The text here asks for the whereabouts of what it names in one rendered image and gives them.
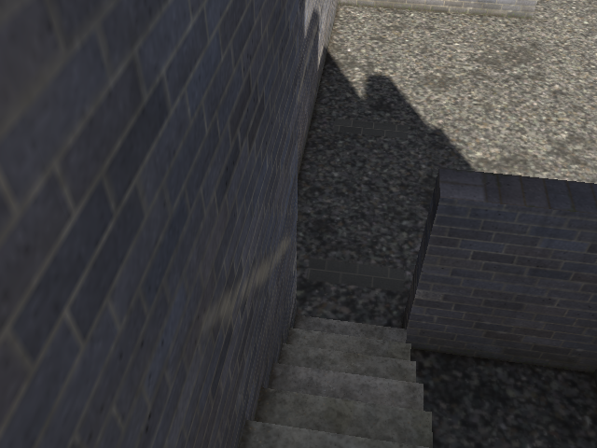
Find stairs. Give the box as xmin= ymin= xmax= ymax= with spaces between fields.
xmin=240 ymin=315 xmax=433 ymax=448

